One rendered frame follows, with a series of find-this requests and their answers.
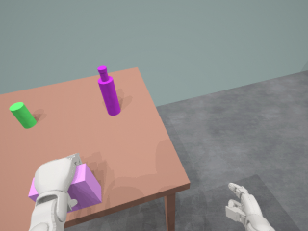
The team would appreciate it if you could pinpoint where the table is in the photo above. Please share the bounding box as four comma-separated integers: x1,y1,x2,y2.
0,67,191,231

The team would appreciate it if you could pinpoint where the robot left hand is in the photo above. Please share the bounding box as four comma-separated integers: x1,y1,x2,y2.
34,153,82,212

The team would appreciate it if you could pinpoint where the robot left forearm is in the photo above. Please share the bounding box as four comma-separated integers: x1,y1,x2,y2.
29,191,68,231

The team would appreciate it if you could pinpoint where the robot right forearm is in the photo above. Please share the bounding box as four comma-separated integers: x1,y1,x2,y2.
245,214,275,231

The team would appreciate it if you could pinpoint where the robot right hand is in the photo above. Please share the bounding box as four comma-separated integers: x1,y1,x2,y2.
225,183,263,227

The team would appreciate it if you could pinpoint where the sponge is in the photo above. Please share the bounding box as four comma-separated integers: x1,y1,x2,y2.
28,163,102,213

